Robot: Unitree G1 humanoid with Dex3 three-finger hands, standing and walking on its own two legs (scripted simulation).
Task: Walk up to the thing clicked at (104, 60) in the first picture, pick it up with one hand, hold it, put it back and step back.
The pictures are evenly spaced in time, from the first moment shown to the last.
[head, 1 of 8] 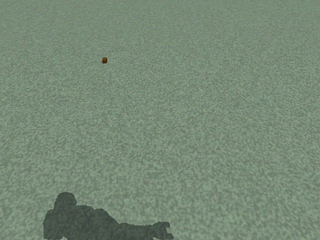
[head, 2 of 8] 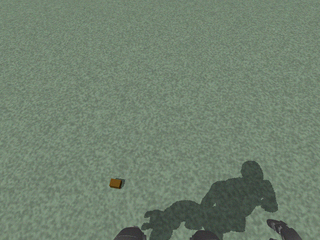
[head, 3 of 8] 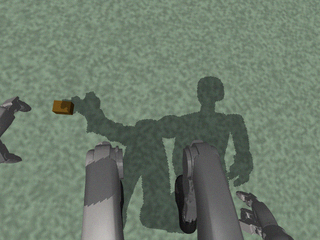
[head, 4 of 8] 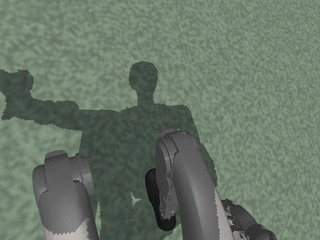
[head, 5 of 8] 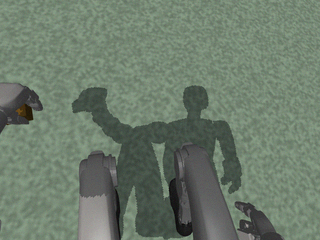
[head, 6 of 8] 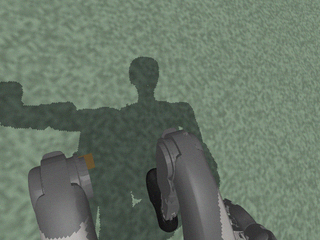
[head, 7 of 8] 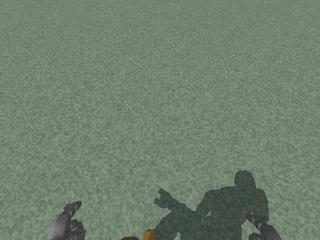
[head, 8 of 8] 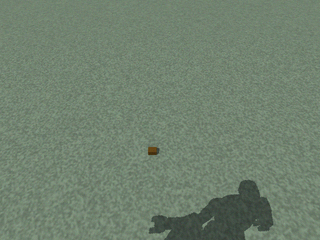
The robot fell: no
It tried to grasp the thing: yes
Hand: left
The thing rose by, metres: 0.51
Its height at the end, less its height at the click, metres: +0.00
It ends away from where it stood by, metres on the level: 0.31
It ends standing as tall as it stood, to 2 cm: yes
